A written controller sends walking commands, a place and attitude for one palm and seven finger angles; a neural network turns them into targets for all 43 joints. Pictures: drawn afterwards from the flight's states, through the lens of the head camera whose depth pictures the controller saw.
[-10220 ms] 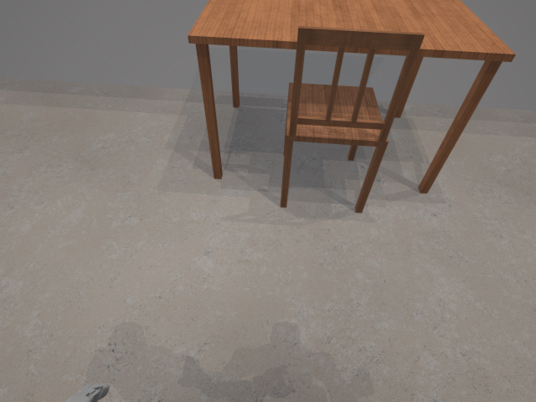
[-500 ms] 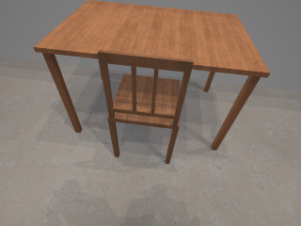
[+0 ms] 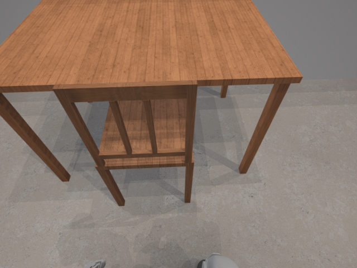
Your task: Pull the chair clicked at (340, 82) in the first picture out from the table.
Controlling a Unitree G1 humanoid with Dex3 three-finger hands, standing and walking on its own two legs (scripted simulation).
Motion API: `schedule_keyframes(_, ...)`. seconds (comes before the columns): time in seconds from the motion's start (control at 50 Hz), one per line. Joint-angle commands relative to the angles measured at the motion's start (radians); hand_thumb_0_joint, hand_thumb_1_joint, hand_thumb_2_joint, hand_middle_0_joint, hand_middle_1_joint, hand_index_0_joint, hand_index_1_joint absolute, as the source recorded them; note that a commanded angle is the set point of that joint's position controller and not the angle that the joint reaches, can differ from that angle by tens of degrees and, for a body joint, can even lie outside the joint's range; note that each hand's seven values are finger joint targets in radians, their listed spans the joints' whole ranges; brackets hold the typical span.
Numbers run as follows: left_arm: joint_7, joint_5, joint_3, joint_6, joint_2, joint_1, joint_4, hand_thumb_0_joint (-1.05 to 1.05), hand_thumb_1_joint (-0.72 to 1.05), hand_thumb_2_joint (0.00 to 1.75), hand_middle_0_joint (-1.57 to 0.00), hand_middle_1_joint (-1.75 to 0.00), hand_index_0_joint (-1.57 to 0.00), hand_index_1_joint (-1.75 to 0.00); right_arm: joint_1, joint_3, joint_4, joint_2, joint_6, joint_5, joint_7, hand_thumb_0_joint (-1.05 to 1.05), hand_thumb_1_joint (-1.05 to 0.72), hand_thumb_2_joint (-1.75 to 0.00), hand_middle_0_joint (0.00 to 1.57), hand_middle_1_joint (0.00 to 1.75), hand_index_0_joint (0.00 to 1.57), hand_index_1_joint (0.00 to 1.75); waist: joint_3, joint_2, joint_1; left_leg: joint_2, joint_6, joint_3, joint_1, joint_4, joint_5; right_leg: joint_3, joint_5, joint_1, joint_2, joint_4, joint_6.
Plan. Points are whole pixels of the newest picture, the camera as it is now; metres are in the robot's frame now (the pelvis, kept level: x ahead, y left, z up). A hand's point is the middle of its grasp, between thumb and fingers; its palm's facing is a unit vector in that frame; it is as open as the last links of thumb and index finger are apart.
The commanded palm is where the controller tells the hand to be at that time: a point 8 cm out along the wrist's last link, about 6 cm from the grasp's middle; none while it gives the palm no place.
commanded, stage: take the last steps up to it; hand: left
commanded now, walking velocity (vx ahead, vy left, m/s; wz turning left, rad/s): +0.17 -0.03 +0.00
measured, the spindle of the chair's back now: (122, 129) +0.55 +0.20 -0.09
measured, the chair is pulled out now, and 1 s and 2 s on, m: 0.00 0.00 0.00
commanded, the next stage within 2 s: come to a stop and stand still in 0.04 s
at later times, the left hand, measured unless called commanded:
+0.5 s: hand out of the picture +0.13 +0.18 -0.17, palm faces +0.08 -0.97 -0.21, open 7.3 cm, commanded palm none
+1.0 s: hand out of the picture +0.06 +0.12 -0.16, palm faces +0.01 -0.98 -0.20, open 7.4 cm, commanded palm none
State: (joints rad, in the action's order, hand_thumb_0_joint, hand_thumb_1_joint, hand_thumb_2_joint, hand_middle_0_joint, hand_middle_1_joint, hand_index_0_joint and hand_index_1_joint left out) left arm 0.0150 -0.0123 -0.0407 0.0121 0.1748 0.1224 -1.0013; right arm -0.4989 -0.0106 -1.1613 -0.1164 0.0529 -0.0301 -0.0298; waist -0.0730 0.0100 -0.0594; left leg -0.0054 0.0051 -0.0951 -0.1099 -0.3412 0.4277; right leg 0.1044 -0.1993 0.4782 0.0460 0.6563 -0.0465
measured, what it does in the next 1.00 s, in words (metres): steps on the spot: right foot, then left foot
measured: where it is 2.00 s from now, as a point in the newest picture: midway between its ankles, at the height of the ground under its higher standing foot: outside the picture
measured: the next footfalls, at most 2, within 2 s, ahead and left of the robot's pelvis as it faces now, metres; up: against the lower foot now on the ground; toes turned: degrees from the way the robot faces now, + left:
right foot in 0.02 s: +0.15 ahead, -0.11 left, +0.00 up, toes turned -6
left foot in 0.46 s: +0.17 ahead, +0.11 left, +0.00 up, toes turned -1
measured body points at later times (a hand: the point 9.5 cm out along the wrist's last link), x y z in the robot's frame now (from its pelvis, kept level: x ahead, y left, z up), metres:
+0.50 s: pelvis +0.10 +0.00 +0.00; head +0.11 +0.00 +0.45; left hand +0.13 +0.23 -0.15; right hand +0.17 -0.24 -0.15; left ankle +0.14 +0.11 -0.73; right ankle +0.11 -0.10 -0.73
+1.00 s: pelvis +0.06 -0.05 +0.01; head +0.05 -0.07 +0.46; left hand +0.06 +0.17 -0.14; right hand +0.06 -0.29 -0.16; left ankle +0.14 +0.11 -0.73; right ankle +0.02 -0.14 -0.73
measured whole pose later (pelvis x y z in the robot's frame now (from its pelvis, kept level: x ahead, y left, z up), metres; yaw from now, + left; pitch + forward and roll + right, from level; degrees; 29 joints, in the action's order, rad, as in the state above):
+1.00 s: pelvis +0.06 -0.05 +0.01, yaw -1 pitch -3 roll +0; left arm -0.03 0.00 0.01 -0.01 0.13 0.30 -1.12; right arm -0.25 -0.03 -1.11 -0.20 -0.03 -0.01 -0.02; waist -0.03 0.04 -0.01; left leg -0.07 -0.05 0.02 0.26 -0.42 0.10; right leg 0.05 -0.32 0.10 -0.03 0.47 -0.04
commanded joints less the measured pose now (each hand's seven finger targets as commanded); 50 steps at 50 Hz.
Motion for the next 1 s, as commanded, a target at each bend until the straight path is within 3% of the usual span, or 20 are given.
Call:
schedule_keyframes(0.0,-0.023,-0.017,-0.058,0.058,0.204,0.412,-0.068,0.00,0.90,0.90,-0.20,-0.30,-0.20,-0.30,-0.046,-0.033,0.052,-0.123,0.018,0.032,0.006,0.00,-0.90,-0.90,0.20,0.30,0.20,0.30,0.260,-0.186,0.190,-0.038,0.030,-0.013,0.473,-0.661,-0.381,-0.355,0.335,-0.706,0.241,-0.182,-0.147)
schedule_keyframes(0.02,-0.024,0.005,-0.062,0.054,0.252,0.432,-0.077,0.00,0.90,0.90,-0.20,-0.30,-0.20,-0.30,-0.062,-0.031,0.065,-0.111,0.016,0.036,-0.001,0.00,-0.90,-0.90,0.20,0.30,0.20,0.30,0.310,-0.208,0.155,0.032,0.022,0.040,0.556,-0.944,0.163,-0.575,0.512,-0.698,0.408,-0.288,-0.251)
schedule_keyframes(0.04,-0.029,0.012,-0.053,0.045,0.222,0.347,-0.054,0.00,0.90,0.90,-0.20,-0.30,-0.20,-0.30,-0.013,-0.034,0.069,-0.106,0.010,0.033,-0.004,0.00,-0.90,-0.90,0.20,0.30,0.20,0.30,0.207,-0.092,0.142,-0.023,0.038,0.113,0.601,-1.004,0.136,-0.502,0.395,-0.587,0.383,-0.329,-0.266)
schedule_keyframes(0.1,-0.037,0.005,-0.023,0.042,0.111,0.132,0.000,0.00,0.90,0.90,-0.20,-0.30,-0.20,-0.30,0.063,-0.034,0.084,-0.067,-0.020,0.011,0.012,0.00,-0.90,-0.90,0.20,0.30,0.20,0.30,0.013,-0.051,0.059,-0.104,0.032,0.127,0.586,-0.956,-0.033,-0.334,0.074,-0.203,0.281,-0.437,-0.184)
schedule_keyframes(0.18,-0.049,-0.005,0.002,0.044,0.066,0.066,0.005,0.00,0.90,0.90,-0.20,-0.30,-0.20,-0.30,-0.003,-0.011,0.051,-0.009,-0.054,0.015,0.002,0.00,-0.90,-0.90,0.20,0.30,0.20,0.30,0.068,-0.051,-0.007,-0.087,-0.025,0.089,0.418,-0.640,-0.061,-0.125,0.481,-0.103,0.205,-0.400,-0.129)
schedule_keyframes(0.28,-0.056,-0.007,-0.014,0.017,0.122,0.135,-0.014,0.00,0.90,0.90,-0.20,-0.30,-0.20,-0.30,0.136,-0.022,0.105,-0.052,-0.071,0.026,0.002,0.00,-0.90,-0.90,0.20,0.30,0.20,0.30,0.123,-0.102,0.058,-0.042,-0.051,0.066,0.446,-0.424,-0.069,-0.176,0.655,-0.282,0.227,-0.293,-0.148)
schedule_keyframes(0.36,-0.059,-0.010,-0.031,-0.007,0.145,0.129,-0.011,0.00,0.90,0.90,-0.20,-0.30,-0.20,-0.30,0.192,-0.042,0.134,-0.092,-0.084,0.023,0.001,0.00,-0.90,-0.90,0.20,0.30,0.20,0.30,0.082,-0.168,0.062,-0.033,-0.050,0.078,0.395,-0.316,-0.115,-0.197,0.556,-0.258,0.236,-0.260,-0.143)
schedule_keyframes(0.4,-0.060,-0.005,-0.031,-0.017,0.142,0.112,-0.005,0.00,0.90,0.90,-0.20,-0.30,-0.20,-0.30,0.175,-0.045,0.131,-0.100,-0.078,0.020,0.003,0.00,-0.90,-0.90,0.20,0.30,0.20,0.30,0.066,-0.149,0.042,-0.039,-0.041,0.080,0.293,-0.158,-0.284,-0.181,0.423,-0.204,0.196,-0.205,-0.089)
schedule_keyframes(0.42,-0.061,-0.001,-0.027,-0.023,0.122,0.120,0.001,0.00,0.90,0.90,-0.20,-0.30,-0.20,-0.30,0.166,-0.046,0.132,-0.125,-0.069,0.018,0.003,0.00,-0.90,-0.90,0.20,0.30,0.20,0.30,0.083,-0.068,0.043,-0.100,-0.018,0.128,0.231,-0.105,-0.488,-0.144,0.299,-0.170,0.136,-0.147,-0.043)
schedule_keyframes(0.46,-0.062,0.008,-0.012,-0.032,0.065,0.171,0.007,0.00,0.90,0.90,-0.20,-0.30,-0.20,-0.30,0.210,-0.051,0.164,-0.202,-0.059,0.013,-0.005,0.00,-0.90,-0.90,0.20,0.30,0.20,0.30,0.079,0.172,0.078,-0.337,0.133,0.328,0.306,0.009,-0.861,-0.036,-0.201,-0.191,-0.009,0.028,0.043)
schedule_keyframes(0.48,-0.064,0.007,-0.009,-0.034,0.065,0.179,0.004,0.00,0.90,0.90,-0.20,-0.30,-0.20,-0.30,0.252,-0.049,0.174,-0.205,-0.059,0.009,-0.008,0.00,-0.90,-0.90,0.20,0.30,0.20,0.30,0.071,0.153,0.083,-0.344,0.174,0.310,0.346,0.037,-0.795,-0.067,-0.343,-0.194,-0.022,0.123,0.045)
schedule_keyframes(0.5,-0.063,0.005,-0.011,-0.043,0.072,0.167,-0.007,0.00,0.90,0.90,-0.20,-0.30,-0.20,-0.30,0.279,-0.043,0.175,-0.193,-0.055,0.008,-0.016,0.00,-0.90,-0.90,0.20,0.30,0.20,0.30,0.076,0.200,0.079,-0.325,0.182,0.325,0.349,0.059,-0.756,-0.101,-0.366,-0.174,-0.024,0.205,0.049)
schedule_keyframes(0.56,-0.056,0.000,-0.015,-0.048,0.082,0.187,-0.024,0.00,0.90,0.90,-0.20,-0.30,-0.20,-0.30,0.332,-0.040,0.189,-0.179,-0.059,0.010,-0.023,0.00,-0.90,-0.90,0.20,0.30,0.20,0.30,0.084,0.140,0.088,-0.295,0.188,0.258,0.314,0.014,-0.738,-0.133,-0.317,-0.137,-0.021,0.283,0.051)
schedule_keyframes(0.66,-0.046,-0.001,0.000,-0.044,0.063,0.180,-0.017,0.00,0.90,0.90,-0.20,-0.30,-0.20,-0.30,0.314,-0.058,0.182,-0.214,-0.069,0.011,-0.011,0.00,-0.90,-0.90,0.20,0.30,0.20,0.30,0.139,0.127,0.054,-0.276,0.168,0.253,0.239,0.029,-0.503,-0.088,-0.294,-0.160,-0.013,0.095,0.066)
schedule_keyframes(0.72,-0.049,-0.003,0.006,-0.033,0.056,0.244,-0.053,0.00,0.90,0.90,-0.20,-0.30,-0.20,-0.30,0.307,-0.060,0.165,-0.205,-0.076,0.017,-0.002,0.00,-0.90,-0.90,0.20,0.30,0.20,0.30,0.129,0.109,0.072,-0.206,0.102,0.230,0.314,-0.002,-0.274,-0.061,-0.094,-0.309,-0.023,-0.207,0.062)
schedule_keyframes(0.78,-0.052,-0.005,0.007,-0.013,0.151,0.177,-0.046,0.00,0.90,0.90,-0.20,-0.30,-0.20,-0.30,0.313,-0.038,0.172,-0.106,-0.080,0.029,0.011,0.00,-0.90,-0.90,0.20,0.30,0.20,0.30,0.039,-0.140,0.039,-0.045,-0.022,0.092,0.349,-0.131,-0.138,-0.297,-0.086,-0.196,0.178,-0.422,-0.022)
schedule_keyframes(0.8,-0.048,-0.003,0.011,-0.013,0.160,0.148,-0.038,0.00,0.90,0.90,-0.20,-0.30,-0.20,-0.30,0.310,-0.037,0.167,-0.107,-0.078,0.023,0.018,0.00,-0.90,-0.90,0.20,0.30,0.20,0.30,0.036,-0.099,0.029,-0.037,-0.025,0.093,0.279,-0.131,-0.156,-0.279,-0.148,-0.117,0.189,-0.429,-0.033)
schedule_keyframes(0.82,-0.050,-0.002,0.011,-0.003,0.146,0.135,-0.045,0.00,0.90,0.90,-0.20,-0.30,-0.20,-0.30,0.313,-0.034,0.152,-0.106,-0.082,0.017,0.016,0.00,-0.90,-0.90,0.20,0.30,0.20,0.30,0.017,-0.209,0.035,-0.046,-0.025,0.098,0.286,-0.141,-0.187,-0.280,-0.137,-0.104,0.145,-0.435,-0.028)
schedule_keyframes(0.9,-0.051,0.008,0.022,0.003,0.099,0.169,-0.071,0.00,0.90,0.90,-0.20,-0.30,-0.20,-0.30,0.250,-0.023,0.096,-0.117,-0.068,0.019,0.008,0.00,-0.90,-0.90,0.20,0.30,0.20,0.30,-0.006,-0.125,0.037,-0.068,-0.016,0.125,0.264,-0.085,-0.335,-0.209,-0.001,-0.176,0.092,-0.389,-0.001)
schedule_keyframes(0.98,-0.053,0.005,0.018,-0.006,0.096,0.187,-0.079,0.00,0.90,0.90,-0.20,-0.30,-0.20,-0.30,0.232,-0.020,0.066,-0.126,-0.075,0.018,0.007,0.00,-0.90,-0.90,0.20,0.30,0.20,0.30,-0.085,-0.078,0.047,-0.071,-0.027,0.123,0.284,-0.084,-0.263,-0.221,-0.234,-0.128,0.088,-0.463,0.004)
